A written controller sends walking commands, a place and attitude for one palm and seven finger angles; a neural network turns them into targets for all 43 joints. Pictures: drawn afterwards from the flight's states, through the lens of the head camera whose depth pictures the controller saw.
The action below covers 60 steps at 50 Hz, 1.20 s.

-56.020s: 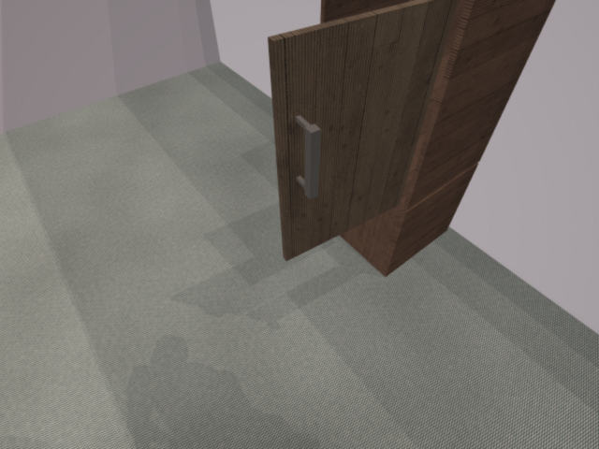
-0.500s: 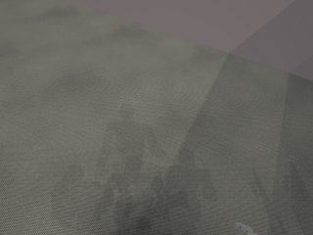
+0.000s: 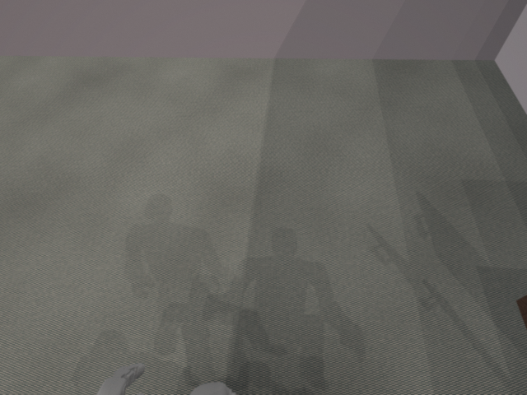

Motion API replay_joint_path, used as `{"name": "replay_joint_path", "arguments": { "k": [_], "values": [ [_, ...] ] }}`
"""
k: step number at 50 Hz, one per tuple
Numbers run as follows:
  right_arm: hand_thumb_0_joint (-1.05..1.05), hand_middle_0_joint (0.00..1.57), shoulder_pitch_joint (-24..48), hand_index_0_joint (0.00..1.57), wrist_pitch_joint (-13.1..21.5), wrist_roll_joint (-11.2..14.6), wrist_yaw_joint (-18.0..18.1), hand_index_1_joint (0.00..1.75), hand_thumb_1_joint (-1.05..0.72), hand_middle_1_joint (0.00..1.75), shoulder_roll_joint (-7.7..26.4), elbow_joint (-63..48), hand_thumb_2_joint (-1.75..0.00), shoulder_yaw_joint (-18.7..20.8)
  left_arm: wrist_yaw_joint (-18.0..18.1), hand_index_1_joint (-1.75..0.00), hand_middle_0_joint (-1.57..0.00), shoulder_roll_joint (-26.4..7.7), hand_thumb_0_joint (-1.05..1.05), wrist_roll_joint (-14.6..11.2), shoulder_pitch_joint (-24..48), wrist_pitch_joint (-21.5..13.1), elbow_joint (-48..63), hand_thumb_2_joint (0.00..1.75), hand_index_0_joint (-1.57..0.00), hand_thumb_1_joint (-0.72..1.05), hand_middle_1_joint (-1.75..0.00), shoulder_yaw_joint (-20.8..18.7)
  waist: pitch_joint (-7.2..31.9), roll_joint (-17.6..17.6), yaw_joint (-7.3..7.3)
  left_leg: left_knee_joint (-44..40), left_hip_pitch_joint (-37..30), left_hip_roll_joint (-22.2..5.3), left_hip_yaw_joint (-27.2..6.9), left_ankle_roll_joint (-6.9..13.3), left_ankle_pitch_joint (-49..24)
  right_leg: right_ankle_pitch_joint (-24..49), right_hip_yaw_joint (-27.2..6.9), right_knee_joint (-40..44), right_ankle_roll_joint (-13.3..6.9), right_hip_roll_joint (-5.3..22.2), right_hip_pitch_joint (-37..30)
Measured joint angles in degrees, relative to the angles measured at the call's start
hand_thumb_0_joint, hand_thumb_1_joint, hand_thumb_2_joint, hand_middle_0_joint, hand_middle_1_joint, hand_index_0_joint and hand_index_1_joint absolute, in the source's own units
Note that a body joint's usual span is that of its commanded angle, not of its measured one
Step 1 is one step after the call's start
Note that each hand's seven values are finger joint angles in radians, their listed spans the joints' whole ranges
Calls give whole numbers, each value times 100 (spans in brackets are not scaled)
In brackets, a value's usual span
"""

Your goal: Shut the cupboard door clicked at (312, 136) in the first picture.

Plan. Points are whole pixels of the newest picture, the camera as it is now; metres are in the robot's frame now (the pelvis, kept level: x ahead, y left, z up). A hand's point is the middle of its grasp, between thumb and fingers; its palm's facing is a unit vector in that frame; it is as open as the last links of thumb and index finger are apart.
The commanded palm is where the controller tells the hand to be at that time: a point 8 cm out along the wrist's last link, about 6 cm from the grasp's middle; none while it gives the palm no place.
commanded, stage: turn to face it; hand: left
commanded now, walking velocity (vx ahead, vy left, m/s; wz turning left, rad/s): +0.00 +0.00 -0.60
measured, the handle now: out of the picture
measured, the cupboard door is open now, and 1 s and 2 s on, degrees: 30 30 30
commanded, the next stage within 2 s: take the last steps up to it in 1.76 s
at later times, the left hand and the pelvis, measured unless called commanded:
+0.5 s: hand (151, 374) +0.17 +0.22 -0.15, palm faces -0.23 -0.95 -0.21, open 7.4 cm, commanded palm none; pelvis +0.03 +0.03 +0.02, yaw -17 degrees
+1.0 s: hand (218, 348) +0.21 +0.10 -0.14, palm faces -0.52 -0.82 -0.23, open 7.4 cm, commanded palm none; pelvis +0.04 -0.02 +0.01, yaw -34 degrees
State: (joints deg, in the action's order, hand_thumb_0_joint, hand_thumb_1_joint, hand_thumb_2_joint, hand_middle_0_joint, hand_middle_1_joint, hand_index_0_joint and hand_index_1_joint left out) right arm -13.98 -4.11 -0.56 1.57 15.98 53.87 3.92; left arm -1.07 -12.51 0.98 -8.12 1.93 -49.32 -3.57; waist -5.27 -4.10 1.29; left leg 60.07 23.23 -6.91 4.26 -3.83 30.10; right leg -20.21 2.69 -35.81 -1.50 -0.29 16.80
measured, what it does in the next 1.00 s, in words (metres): steps on the spot, turning right: left foot, then right foot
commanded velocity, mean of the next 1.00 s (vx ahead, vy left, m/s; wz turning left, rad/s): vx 0.00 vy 0.00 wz -0.60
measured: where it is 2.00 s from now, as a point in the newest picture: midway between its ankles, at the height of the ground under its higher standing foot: outside the picture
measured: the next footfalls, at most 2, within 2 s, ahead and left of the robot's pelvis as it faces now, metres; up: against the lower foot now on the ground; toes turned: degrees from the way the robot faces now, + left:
left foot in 0.30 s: +0.11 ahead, +0.13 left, +0.00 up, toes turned -8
right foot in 0.70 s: +0.01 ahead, -0.12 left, +0.00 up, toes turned -30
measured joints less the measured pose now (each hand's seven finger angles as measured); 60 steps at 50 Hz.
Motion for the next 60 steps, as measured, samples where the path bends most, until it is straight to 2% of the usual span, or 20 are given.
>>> {"name": "replay_joint_path", "arguments": {
  "k": [2, 5, 10, 14, 15, 16, 18, 21, 24, 30, 34, 35, 38, 40, 43, 51, 54, 56, 57, 60],
  "values": [
    [0, 20, 87, 20, -12, -6, -7, 30, -91, 30, 2, -10, -90, -7, 60, -30, -20, 70, 0, -9, -54, 17, 4, 90, -20, 91, -30, 25, -9, 42, -10, 438, 332, 100, -144, -66, -278, 163, -130, 238, 19, -29, -90],
    [0, 20, 208, 20, 33, -10, -44, 30, -91, 30, -82, -121, -90, -40, 83, -30, -20, 103, 0, -1, -133, 32, -32, 90, -20, 91, -30, 43, 0, 198, -16, 258, 561, 168, -245, -142, -606, 335, -329, 537, -14, -52, -201],
    [0, 20, 400, 20, 93, 5, -71, 30, -91, 30, -240, -292, -90, -80, 47, -30, -20, 110, 0, 30, -254, 59, -91, 90, -20, 90, -30, 39, 59, 396, -109, -742, 436, 290, -337, -164, -730, 394, -647, 661, 25, -126, -241],
    [0, 20, 514, 20, 187, 41, -57, 30, -91, 30, -348, -402, -90, -127, 42, -30, -21, 50, 0, 33, -350, 112, -138, 90, -20, 90, -30, -16, 129, 539, -198, -1982, -61, 465, -308, -107, -996, 263, -928, 437, 137, -205, -135],
    [0, 20, 501, 20, 238, 44, -56, 30, -91, 30, -349, -444, -90, -148, 47, -30, -21, 36, 0, 16, -390, 138, -143, 90, -20, 90, -30, -33, 176, 528, -205, -2499, -281, 459, -297, -78, -1282, 187, -981, 306, 179, -264, -72],
    [0, 20, 492, 20, 302, 23, -48, 30, -91, 30, -364, -465, -90, -165, 46, -30, -21, 3, 0, -14, -401, 172, -149, 90, -20, 90, -30, -54, 207, 539, -194, -2677, -330, 436, -250, 114, -1635, 61, -998, 62, 182, -299, 40],
    [0, 20, 502, 20, 337, -37, -33, 30, -91, 30, -453, -491, -90, -241, 44, -30, -21, -116, 0, -28, -365, 232, -184, 90, -20, 90, -30, -109, 159, 675, -238, -2503, -356, 401, -55, 352, -1471, -748, -880, -1018, 211, -278, 399],
    [0, 20, 401, 20, 340, -95, -12, 30, -91, 30, -548, -538, -90, -334, -25, -30, -20, -252, 1, 25, -348, 279, -200, 90, -20, 91, -30, -197, 160, 711, -253, -2712, -571, 258, 148, 402, -1345, -923, -521, -2499, 315, -194, 883],
    [0, 20, 316, 20, 326, -116, 11, 30, -90, 30, -559, -532, -90, -344, -93, -30, -20, -309, 1, 22, -297, 313, -150, 90, -20, 91, -30, -240, 116, 608, -253, -3023, -767, 110, 289, 360, -1484, -726, -269, -2889, 416, -32, 1044],
    [0, 20, 189, 20, 300, -112, -16, 30, -90, 30, -444, -398, -90, -237, -143, -30, -20, -277, 1, 16, -207, 329, -83, 90, -19, 91, -30, -228, 42, 357, -183, -3090, -966, -173, 683, 248, -1435, -572, -14, -1760, 426, 199, 756],
    [0, 20, 77, 20, 234, -90, -66, 30, -90, 30, -270, -292, -90, -128, -162, -30, -20, -202, 1, 13, -176, 244, -32, 90, -19, 91, -30, -165, 60, 176, -111, -2610, -921, -393, 938, 72, -1123, 2, 164, -401, 293, 173, 204],
    [0, 20, 9, 20, 208, -65, -83, 30, -90, 30, -236, -285, -90, -100, -166, -30, -20, -229, 0, 24, -213, 183, 18, 90, -19, 91, -30, -137, 127, 213, -105, -2335, -818, -408, 990, 29, -977, 190, 136, 62, 180, 197, 2],
    [0, 20, 108, 20, 16, -26, -58, 30, -90, 30, -13, -156, -90, -11, -64, -30, -20, -49, 0, 17, -154, 46, -36, 90, -20, 91, -30, -46, 91, -40, -98, -682, -137, -202, 221, -8, -51, -66, 61, -156, -21, 28, 133],
    [0, 20, 188, 20, -34, -22, -34, 30, -91, 30, 28, -116, -90, 10, 0, -30, -20, 37, 0, 6, -200, 23, -32, 90, -20, 91, -30, -8, 83, -40, -101, 120, 248, 25, -55, -37, -154, 106, -45, 41, -32, -16, 70],
    [0, 20, 298, 20, 3, -24, -59, 30, -91, 30, -27, -162, -90, -15, 64, -30, -20, 72, 0, -10, -282, 22, -57, 90, -20, 91, -30, 16, 91, 119, -106, 414, 571, 170, -186, -116, -604, 360, -248, 450, -74, -75, -68],
    [0, 20, 534, 20, 65, 3, -73, 30, -91, 30, -218, -345, -90, -72, 52, -30, -21, 103, 0, 24, -425, 21, -153, 90, -20, 90, -30, 45, 172, 405, -204, -730, 428, 363, -382, -173, -746, 535, -691, 787, -60, -273, -204],
    [0, 20, 621, 20, 108, 35, -55, 30, -91, 30, -291, -413, -90, -105, 53, -30, -21, 65, 0, 35, -470, 60, -181, 90, -20, 90, -30, 14, 195, 513, -269, -1497, 117, 486, -377, -123, -724, 473, -895, 667, 15, -326, -146],
    [0, 20, 629, 20, 189, 54, -47, 30, -91, 30, -328, -474, -90, -147, 61, -30, -21, 15, 0, 19, -504, 109, -209, 90, -20, 90, -30, -20, 235, 574, -282, -2388, -262, 537, -348, -83, -1162, 363, -1034, 457, 100, -379, -43],
    [0, 20, 603, 20, 254, 40, -42, 30, -91, 30, -323, -516, -90, -172, 59, -30, -21, -10, 0, -9, -531, 143, -204, 90, -20, 90, -30, -34, 281, 554, -268, -2768, -405, 494, -351, 35, -1423, 269, -1069, 268, 132, -445, 64],
    [0, 20, 595, 20, 309, -46, -19, 30, -91, 30, -446, -551, -90, -279, 30, -30, -20, -182, 0, -17, -432, 233, -259, 90, -20, 90, -30, -109, 167, 731, -301, -2626, -466, 467, -73, 409, -1364, -815, -846, -1315, 221, -367, 608]
  ]
}}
